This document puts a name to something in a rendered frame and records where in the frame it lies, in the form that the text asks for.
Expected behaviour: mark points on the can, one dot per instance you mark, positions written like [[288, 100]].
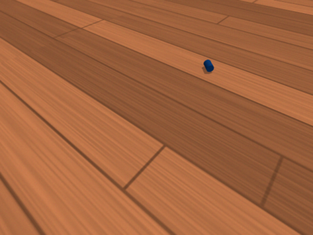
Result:
[[208, 65]]

